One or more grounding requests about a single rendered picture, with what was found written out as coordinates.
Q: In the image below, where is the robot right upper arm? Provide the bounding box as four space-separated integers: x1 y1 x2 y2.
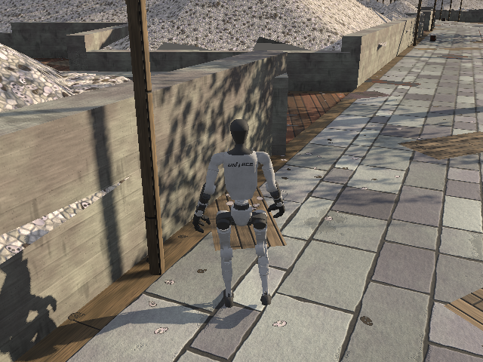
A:
256 152 278 192

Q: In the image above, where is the humanoid robot torso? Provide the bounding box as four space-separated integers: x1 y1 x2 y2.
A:
223 148 258 226

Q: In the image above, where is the robot left forearm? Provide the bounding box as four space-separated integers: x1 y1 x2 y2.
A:
195 183 211 216

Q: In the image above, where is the robot right forearm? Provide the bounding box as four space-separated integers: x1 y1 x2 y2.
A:
270 181 284 207

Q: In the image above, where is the right robot thigh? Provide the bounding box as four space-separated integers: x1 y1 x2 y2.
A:
252 210 267 257

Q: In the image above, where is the left robot hand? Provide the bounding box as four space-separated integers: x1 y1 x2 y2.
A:
192 214 211 233

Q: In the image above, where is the right robot hand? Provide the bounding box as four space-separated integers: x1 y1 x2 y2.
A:
268 204 285 218

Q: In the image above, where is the robot left upper arm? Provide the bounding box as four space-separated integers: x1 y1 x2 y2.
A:
203 152 225 195

